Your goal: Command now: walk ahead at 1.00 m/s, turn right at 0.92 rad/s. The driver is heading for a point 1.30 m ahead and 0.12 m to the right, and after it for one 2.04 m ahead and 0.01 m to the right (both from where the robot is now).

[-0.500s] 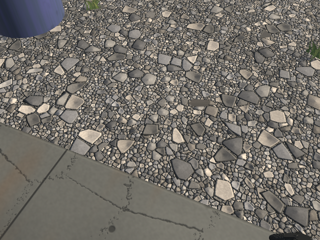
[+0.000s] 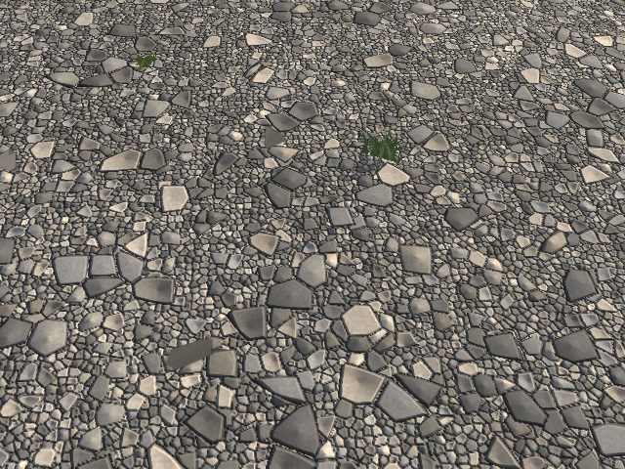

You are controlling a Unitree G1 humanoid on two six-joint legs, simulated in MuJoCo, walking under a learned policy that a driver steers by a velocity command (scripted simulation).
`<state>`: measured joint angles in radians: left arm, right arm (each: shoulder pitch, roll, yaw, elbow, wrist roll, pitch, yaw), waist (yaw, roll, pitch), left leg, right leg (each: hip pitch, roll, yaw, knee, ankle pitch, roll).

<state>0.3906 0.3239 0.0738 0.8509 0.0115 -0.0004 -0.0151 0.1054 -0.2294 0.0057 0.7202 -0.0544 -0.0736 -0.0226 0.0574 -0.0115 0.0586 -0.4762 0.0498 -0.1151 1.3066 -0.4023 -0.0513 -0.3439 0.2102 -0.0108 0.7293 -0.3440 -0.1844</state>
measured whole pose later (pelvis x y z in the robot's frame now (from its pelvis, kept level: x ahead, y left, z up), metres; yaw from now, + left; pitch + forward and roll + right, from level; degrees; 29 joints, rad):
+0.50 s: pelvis +0.46 +0.09 -0.16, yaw -24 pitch +2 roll +2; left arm 0.27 0.34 0.06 0.84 0.04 -0.03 0.02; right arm 0.36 -0.25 -0.07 0.93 -0.05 -0.10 0.02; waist 0.00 -0.08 -0.02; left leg -0.26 -0.05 0.02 0.59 -0.37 0.01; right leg -0.56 0.05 0.11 1.73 -0.45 -0.12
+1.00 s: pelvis +0.85 -0.05 -0.15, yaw -15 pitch +0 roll -2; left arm 0.38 0.29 0.06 0.94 0.01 -0.12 0.01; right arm 0.24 -0.29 -0.07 0.85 -0.02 -0.01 0.04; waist 0.01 0.04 0.01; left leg -0.74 0.12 0.01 1.13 -0.13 0.09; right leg 0.04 0.05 -0.20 0.28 -0.32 -0.04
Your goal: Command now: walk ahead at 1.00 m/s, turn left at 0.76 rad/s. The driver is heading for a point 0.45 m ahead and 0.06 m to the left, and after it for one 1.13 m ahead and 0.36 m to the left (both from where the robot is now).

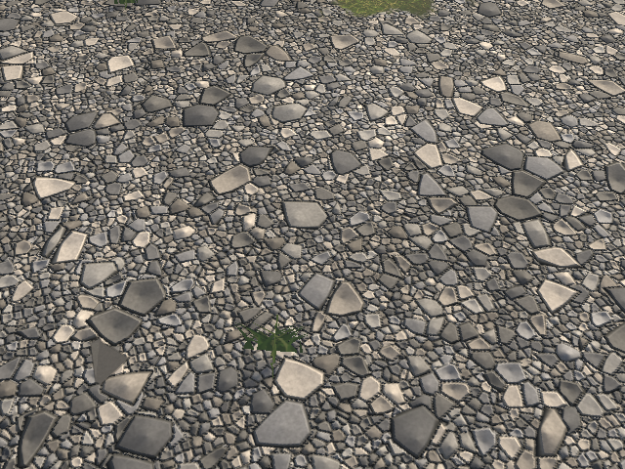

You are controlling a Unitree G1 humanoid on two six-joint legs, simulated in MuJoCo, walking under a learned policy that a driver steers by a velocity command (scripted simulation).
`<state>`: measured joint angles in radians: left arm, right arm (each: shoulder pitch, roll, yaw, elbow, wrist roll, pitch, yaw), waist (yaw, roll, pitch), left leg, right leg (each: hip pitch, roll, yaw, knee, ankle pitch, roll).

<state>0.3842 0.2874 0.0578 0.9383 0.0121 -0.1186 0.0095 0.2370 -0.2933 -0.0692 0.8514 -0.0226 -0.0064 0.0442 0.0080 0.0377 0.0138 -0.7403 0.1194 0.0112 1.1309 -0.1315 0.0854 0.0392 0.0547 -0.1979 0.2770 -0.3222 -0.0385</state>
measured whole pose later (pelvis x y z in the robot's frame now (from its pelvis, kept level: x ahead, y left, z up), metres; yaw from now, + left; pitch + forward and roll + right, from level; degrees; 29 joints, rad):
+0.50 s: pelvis +0.46 +0.09 +0.00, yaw +25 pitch +1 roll +0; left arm 0.00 0.25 -0.02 0.61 0.04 -0.07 -0.03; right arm 0.45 -0.30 -0.07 0.86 0.01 -0.07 0.02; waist -0.09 -0.01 0.04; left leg 0.06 -0.18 -0.16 0.26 -0.31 0.16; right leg -0.71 -0.14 0.05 0.69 0.06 0.03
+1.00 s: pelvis +0.91 +0.25 -0.01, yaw +31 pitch +3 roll -1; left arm 0.58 0.25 0.03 0.96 0.00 -0.12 -0.02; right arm -0.07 -0.26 0.04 0.63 -0.04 -0.07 0.06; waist 0.10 0.02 0.03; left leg -0.71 0.05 0.05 0.61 0.06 0.10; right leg 0.23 0.06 -0.04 0.04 -0.31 -0.04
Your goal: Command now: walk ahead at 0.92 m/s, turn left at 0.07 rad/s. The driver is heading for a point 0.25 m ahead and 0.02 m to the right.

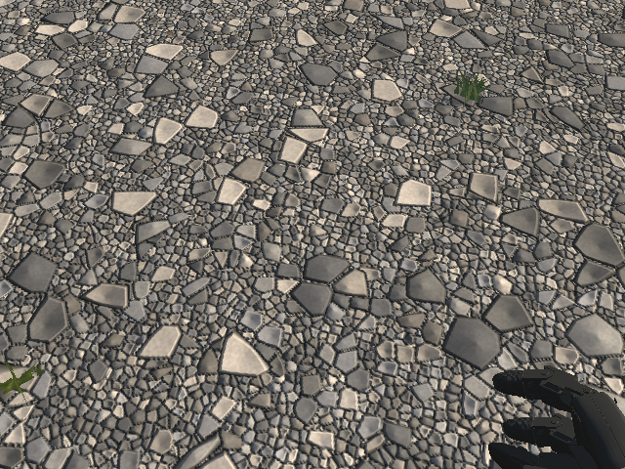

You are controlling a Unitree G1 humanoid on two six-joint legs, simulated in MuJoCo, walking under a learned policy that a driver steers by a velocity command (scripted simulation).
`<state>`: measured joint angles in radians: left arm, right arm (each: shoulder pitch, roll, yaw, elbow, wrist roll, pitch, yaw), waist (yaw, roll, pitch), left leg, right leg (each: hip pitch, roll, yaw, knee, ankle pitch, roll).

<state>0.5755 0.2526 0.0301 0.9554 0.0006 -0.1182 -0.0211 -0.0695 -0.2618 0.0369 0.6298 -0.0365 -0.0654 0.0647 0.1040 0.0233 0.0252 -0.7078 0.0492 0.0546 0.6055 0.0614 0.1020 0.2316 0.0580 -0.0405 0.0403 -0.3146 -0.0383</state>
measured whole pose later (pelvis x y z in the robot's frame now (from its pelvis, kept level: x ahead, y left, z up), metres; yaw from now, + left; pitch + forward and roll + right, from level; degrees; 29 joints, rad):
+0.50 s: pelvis +0.35 +0.00 +0.00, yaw +1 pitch +1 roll +2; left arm 0.02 0.25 0.02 0.77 0.02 -0.09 -0.02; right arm 0.29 -0.29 -0.03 0.93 0.01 -0.07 -0.01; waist -0.07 -0.03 0.03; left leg -0.08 -0.07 0.05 0.46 -0.39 0.05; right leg -0.47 -0.01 0.03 0.47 0.07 -0.03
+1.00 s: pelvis +0.42 +0.01 +0.01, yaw +1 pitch -1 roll +0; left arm 0.15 0.23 0.04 0.95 0.01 0.00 0.02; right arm 0.23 -0.21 -0.03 1.01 -0.01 -0.02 -0.03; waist 0.01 -0.02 0.02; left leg -0.21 0.01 -0.01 0.54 -0.32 -0.01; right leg -0.32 0.00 0.01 0.48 -0.15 0.01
